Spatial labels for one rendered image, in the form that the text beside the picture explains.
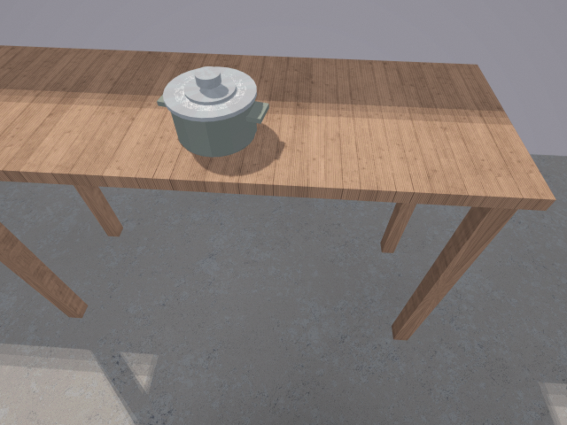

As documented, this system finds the table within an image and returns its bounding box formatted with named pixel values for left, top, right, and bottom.
left=0, top=45, right=556, bottom=340

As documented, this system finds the knob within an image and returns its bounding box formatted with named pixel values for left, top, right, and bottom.
left=194, top=66, right=221, bottom=89

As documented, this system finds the lid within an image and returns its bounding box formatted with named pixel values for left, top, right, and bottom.
left=163, top=66, right=257, bottom=122

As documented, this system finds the pot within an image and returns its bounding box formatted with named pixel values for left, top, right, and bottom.
left=157, top=95, right=269, bottom=157

